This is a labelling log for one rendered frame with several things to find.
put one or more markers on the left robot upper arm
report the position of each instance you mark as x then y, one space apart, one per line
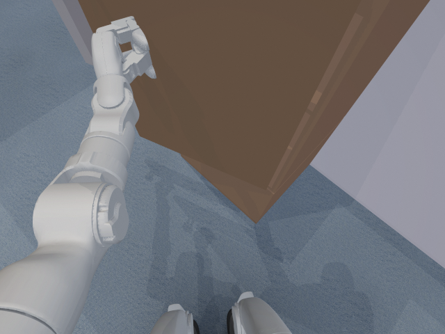
75 224

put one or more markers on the handle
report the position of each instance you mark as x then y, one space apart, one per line
73 17

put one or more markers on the right robot shin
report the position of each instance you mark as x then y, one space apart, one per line
244 296

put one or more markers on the cupboard door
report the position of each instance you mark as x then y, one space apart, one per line
233 77

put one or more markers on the left robot thigh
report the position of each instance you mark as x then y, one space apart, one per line
174 322

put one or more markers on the robot left hand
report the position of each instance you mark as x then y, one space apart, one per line
108 58

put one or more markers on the robot left forearm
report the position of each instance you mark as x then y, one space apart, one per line
107 145

